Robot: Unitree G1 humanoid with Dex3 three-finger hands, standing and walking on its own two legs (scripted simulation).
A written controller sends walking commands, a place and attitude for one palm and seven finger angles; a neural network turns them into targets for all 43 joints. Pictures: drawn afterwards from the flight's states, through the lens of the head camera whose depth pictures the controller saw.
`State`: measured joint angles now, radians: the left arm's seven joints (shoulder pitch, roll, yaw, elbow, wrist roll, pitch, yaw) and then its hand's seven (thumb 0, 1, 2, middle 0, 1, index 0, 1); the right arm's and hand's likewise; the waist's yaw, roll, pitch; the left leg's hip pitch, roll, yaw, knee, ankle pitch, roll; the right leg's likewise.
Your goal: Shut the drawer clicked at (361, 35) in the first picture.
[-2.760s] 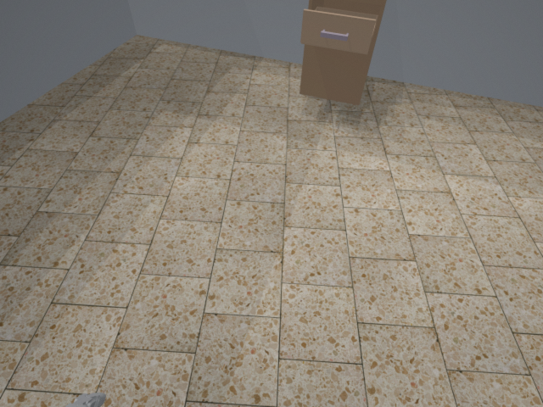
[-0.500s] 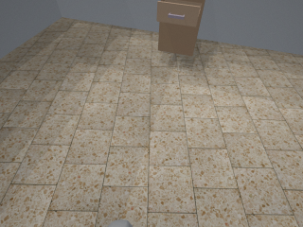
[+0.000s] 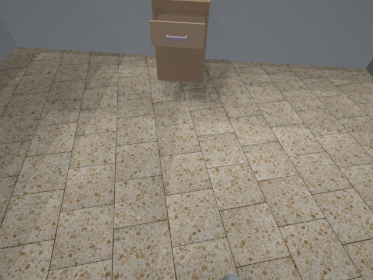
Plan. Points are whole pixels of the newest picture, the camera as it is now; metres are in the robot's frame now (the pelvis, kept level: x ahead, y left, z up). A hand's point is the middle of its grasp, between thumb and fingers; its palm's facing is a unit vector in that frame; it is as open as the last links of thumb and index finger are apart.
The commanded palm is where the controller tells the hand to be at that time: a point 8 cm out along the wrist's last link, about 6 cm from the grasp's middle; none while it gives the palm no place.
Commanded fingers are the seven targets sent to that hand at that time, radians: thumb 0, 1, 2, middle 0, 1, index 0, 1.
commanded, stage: walk to a spot facing it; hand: left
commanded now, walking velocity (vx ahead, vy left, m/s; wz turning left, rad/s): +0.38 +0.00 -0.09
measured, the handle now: (176, 37) +1.65 +0.15 -0.23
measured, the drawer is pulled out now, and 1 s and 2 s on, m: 0.25 0.25 0.25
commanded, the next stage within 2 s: turn to face it in 1.96 s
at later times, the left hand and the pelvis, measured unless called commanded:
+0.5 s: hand (116, 270) +0.18 +0.20 -0.20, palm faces +0.06 -0.99 -0.15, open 7.3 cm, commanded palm none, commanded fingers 0.00 0.90 0.90 -0.20 -0.30 -0.20 -0.30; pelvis +0.23 +0.01 -0.02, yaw +0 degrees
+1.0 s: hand (154, 144) +0.60 +0.15 -0.17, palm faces -0.13 -0.97 -0.20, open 7.4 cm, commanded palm none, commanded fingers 0.00 0.90 0.90 -0.20 -0.30 -0.20 -0.30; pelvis +0.47 -0.02 -0.02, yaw -6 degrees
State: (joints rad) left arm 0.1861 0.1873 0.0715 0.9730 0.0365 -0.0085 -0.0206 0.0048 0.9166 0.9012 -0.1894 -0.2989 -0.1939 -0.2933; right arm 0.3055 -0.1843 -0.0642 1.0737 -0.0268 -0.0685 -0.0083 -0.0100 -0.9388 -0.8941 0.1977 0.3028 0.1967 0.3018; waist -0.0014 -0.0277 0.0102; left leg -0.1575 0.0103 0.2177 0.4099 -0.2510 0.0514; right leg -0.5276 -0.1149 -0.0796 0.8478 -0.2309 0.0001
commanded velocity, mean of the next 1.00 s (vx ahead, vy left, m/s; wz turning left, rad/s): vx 0.38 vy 0.00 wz -0.08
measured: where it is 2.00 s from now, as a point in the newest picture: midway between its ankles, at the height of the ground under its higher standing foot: (196, 172)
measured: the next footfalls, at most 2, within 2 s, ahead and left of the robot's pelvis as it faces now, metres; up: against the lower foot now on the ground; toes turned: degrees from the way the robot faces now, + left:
right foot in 0.14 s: +0.17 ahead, -0.14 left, +0.00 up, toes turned -9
left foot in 0.50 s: +0.36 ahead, +0.13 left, +0.00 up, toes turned +10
